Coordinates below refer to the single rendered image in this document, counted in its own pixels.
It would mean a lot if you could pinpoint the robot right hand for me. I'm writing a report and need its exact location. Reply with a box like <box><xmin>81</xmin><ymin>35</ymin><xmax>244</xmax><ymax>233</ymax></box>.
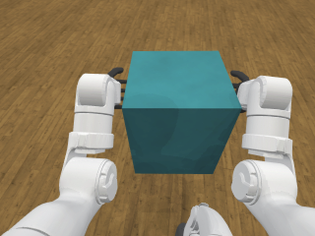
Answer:
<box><xmin>230</xmin><ymin>70</ymin><xmax>251</xmax><ymax>113</ymax></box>

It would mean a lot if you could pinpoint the robot left upper arm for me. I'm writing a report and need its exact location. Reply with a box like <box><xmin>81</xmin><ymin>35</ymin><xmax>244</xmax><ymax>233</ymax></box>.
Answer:
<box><xmin>1</xmin><ymin>156</ymin><xmax>118</xmax><ymax>236</ymax></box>

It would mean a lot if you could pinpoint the carton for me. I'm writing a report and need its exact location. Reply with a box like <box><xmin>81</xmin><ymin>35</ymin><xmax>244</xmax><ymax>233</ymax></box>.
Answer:
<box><xmin>122</xmin><ymin>50</ymin><xmax>242</xmax><ymax>174</ymax></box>

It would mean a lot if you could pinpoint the robot right foot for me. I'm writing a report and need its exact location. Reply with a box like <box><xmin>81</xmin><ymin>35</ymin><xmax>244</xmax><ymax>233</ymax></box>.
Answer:
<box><xmin>175</xmin><ymin>222</ymin><xmax>186</xmax><ymax>236</ymax></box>

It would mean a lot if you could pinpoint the robot left hand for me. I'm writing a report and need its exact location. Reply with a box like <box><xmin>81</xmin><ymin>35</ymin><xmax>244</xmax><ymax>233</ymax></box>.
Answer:
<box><xmin>107</xmin><ymin>67</ymin><xmax>127</xmax><ymax>109</ymax></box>

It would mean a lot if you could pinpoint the robot right forearm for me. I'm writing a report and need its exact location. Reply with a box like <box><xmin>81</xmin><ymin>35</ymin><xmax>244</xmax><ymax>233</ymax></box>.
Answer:
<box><xmin>237</xmin><ymin>76</ymin><xmax>298</xmax><ymax>195</ymax></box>

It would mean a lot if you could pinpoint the robot right upper arm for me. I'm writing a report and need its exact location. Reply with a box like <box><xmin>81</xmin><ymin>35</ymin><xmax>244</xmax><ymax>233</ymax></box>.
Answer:
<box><xmin>230</xmin><ymin>159</ymin><xmax>315</xmax><ymax>236</ymax></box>

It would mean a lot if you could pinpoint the robot left forearm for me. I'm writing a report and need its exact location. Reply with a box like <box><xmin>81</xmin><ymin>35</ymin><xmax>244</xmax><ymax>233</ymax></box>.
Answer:
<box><xmin>59</xmin><ymin>74</ymin><xmax>121</xmax><ymax>193</ymax></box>

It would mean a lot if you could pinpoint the right robot shin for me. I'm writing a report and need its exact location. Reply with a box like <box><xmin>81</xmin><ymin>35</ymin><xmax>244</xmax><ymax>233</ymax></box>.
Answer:
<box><xmin>183</xmin><ymin>203</ymin><xmax>209</xmax><ymax>236</ymax></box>

